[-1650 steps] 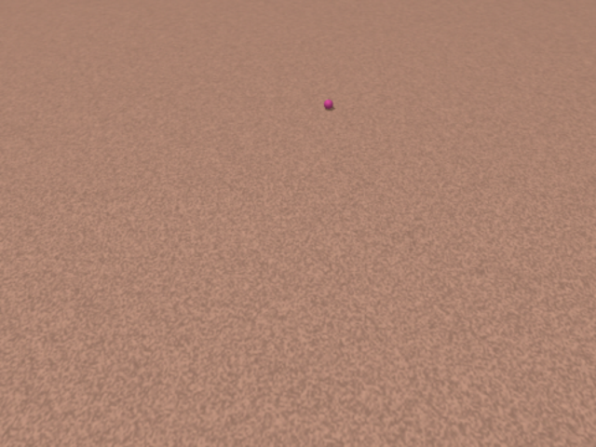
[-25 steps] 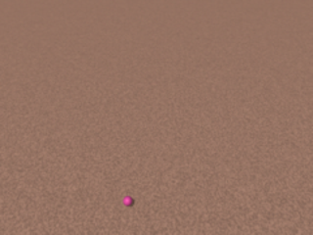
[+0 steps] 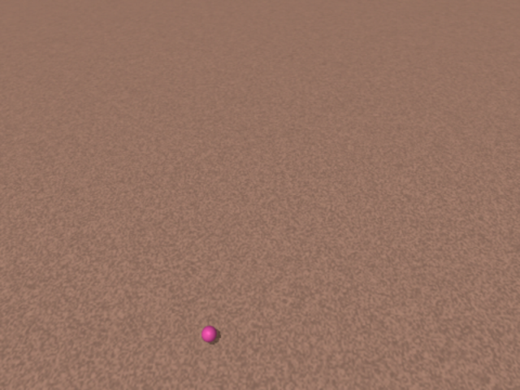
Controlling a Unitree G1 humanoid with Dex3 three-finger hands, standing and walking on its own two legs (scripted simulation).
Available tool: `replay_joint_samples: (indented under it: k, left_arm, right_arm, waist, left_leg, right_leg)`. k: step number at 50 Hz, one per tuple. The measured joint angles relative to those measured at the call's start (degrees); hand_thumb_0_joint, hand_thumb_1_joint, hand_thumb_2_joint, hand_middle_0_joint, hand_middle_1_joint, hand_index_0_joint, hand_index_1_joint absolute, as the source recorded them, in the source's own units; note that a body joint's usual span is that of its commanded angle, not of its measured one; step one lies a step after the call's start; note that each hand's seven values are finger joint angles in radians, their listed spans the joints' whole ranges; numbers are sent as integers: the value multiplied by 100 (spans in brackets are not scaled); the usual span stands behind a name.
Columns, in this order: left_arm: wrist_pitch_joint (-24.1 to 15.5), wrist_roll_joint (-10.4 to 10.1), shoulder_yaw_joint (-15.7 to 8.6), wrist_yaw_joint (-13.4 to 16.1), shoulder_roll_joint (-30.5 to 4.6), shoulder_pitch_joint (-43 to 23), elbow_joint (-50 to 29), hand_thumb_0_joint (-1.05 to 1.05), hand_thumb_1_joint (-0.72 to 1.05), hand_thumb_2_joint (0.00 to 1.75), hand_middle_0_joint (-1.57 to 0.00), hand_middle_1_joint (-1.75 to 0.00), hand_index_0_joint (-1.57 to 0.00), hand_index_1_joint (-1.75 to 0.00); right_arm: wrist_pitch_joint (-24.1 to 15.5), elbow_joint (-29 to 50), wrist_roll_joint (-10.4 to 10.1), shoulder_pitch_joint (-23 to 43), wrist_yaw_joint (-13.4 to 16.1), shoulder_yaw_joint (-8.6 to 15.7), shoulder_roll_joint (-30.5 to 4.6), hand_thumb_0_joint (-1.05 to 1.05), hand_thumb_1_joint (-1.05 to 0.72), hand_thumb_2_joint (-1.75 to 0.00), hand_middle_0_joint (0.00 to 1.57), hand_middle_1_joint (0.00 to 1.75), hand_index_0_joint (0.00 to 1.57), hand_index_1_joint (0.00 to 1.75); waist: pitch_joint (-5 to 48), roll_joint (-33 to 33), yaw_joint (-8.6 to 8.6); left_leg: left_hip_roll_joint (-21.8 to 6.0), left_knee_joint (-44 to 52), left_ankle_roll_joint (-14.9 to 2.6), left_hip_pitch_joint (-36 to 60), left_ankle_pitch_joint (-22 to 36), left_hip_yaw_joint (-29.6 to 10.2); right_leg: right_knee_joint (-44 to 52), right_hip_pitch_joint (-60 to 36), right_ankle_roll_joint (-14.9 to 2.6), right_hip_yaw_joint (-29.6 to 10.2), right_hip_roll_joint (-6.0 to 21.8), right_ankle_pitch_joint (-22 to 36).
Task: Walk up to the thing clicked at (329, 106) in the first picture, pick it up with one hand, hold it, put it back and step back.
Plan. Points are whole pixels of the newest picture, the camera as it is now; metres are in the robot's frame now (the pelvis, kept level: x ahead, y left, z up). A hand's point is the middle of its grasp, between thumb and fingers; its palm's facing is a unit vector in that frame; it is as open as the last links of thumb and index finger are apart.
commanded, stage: stand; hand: left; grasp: from above
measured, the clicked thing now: (209, 333) +0.44 +0.23 -0.75
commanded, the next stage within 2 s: step back in 1.36 s
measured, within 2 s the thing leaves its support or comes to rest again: neither
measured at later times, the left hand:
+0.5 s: hand out of the picture +0.08 +0.24 -0.16, palm faces +0.01 -0.94 -0.34, open 7.4 cm
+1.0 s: hand out of the picture +0.08 +0.25 -0.16, palm faces +0.00 -0.94 -0.34, open 7.4 cm
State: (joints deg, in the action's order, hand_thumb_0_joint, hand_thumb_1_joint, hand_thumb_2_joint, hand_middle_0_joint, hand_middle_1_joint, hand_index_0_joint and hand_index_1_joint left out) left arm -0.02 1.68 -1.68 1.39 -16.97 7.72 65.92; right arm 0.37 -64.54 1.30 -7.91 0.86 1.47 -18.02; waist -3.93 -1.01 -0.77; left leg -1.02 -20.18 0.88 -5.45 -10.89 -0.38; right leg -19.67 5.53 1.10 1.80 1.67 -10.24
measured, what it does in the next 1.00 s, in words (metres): stands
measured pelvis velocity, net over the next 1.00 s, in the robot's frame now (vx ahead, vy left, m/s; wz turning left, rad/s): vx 0.01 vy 0.00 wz -0.01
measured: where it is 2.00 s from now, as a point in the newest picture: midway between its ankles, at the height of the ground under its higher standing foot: outside the picture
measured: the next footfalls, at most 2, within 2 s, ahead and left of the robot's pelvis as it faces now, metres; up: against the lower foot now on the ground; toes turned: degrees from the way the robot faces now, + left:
none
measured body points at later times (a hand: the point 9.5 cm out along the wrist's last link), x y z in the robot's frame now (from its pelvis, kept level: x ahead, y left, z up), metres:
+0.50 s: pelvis +0.01 +0.00 +0.00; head +0.01 -0.01 +0.45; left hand +0.08 +0.29 -0.13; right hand +0.08 -0.29 -0.14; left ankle +0.01 +0.13 -0.75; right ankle +0.01 -0.13 -0.75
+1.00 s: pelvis +0.01 +0.00 +0.00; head +0.02 -0.01 +0.45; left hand +0.08 +0.29 -0.13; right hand +0.08 -0.30 -0.14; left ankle +0.01 +0.13 -0.75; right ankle +0.01 -0.13 -0.75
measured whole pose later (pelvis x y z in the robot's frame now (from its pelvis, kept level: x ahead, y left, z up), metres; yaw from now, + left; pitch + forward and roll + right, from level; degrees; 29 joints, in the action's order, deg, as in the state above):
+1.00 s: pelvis +0.01 +0.00 +0.00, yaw -1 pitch -3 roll +0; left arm -0.2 1.1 -1.3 0.3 -18.6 6.2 65.9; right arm -0.2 -65.1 1.0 -6.6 0.3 0.4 -18.9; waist -3.3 -0.8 -0.5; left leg -1.4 -18.3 1.1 -4.9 -10.7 0.2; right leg -18.3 5.4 0.9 1.3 1.3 -10.1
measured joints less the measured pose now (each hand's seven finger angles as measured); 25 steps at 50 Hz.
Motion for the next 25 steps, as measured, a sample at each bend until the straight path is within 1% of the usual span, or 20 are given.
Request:
replay_joint_samples:
  k: [25]
  left_arm:
    - [-4,-48,7,-54,-79,-202,16,0,90,89,-20,-30,-21,-30]
  right_arm:
    - [-49,-49,-23,108,-16,-84,-32,0,-90,-89,20,30,20,30]
  waist:
    - [36,-4,29]
  left_leg:
    - [-25,143,15,88,11,53]
  right_leg:
    - [115,-52,-12,-50,-26,17]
